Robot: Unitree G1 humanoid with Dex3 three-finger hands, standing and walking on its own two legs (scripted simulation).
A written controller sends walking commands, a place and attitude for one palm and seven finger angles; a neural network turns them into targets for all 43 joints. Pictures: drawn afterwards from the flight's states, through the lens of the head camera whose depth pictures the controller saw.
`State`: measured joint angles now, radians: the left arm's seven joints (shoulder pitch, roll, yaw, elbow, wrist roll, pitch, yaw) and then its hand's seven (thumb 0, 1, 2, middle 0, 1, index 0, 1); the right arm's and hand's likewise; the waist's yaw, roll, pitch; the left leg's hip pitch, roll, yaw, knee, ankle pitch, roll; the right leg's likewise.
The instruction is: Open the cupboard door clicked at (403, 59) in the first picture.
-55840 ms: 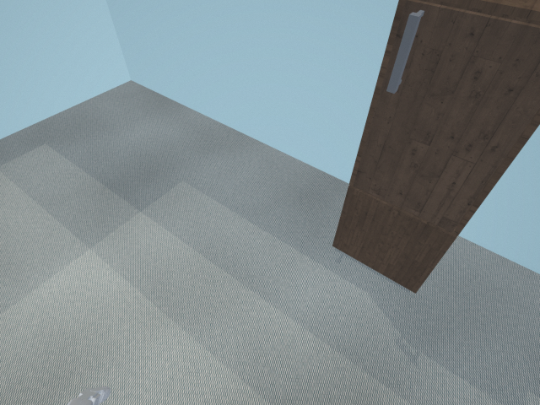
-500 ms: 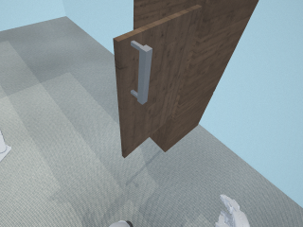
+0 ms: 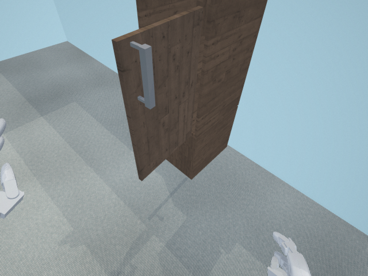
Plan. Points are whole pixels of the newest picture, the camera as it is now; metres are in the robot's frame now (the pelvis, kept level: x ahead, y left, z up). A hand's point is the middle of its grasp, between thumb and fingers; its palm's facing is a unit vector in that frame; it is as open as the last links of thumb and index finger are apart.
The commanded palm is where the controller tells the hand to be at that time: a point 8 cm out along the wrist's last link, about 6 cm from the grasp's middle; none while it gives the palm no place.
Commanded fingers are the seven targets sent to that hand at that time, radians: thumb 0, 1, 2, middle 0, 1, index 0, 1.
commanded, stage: stop stepping back and stand still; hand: left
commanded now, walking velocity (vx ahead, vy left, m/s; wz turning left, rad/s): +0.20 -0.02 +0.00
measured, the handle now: (142, 77) +0.57 +0.13 +0.15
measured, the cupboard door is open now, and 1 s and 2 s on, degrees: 95 95 95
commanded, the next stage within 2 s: let the arm hang, fingers relaxed in 1.42 s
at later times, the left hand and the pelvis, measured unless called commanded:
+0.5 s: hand out of the picture +0.14 +0.27 +0.17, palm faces +0.44 -0.75 -0.49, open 7.4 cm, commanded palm +0.09 +0.31 +0.18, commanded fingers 0.00 0.90 0.90 -0.20 -0.30 -0.20 -0.30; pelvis -0.04 +0.00 +0.00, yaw +1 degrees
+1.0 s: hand out of the picture +0.13 +0.30 +0.16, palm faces +0.43 -0.78 -0.46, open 7.4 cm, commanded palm +0.07 +0.34 +0.18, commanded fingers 0.00 0.90 0.90 -0.20 -0.30 -0.20 -0.30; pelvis -0.07 +0.04 +0.00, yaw +0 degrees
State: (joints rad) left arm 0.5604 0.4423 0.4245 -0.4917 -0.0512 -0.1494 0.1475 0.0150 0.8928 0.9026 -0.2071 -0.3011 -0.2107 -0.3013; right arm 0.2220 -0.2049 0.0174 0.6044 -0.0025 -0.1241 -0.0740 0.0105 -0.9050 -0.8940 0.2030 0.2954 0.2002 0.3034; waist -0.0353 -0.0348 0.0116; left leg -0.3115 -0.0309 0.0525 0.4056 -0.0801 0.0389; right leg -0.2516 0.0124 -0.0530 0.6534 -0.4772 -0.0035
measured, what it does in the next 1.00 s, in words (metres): steps on the spot: left foot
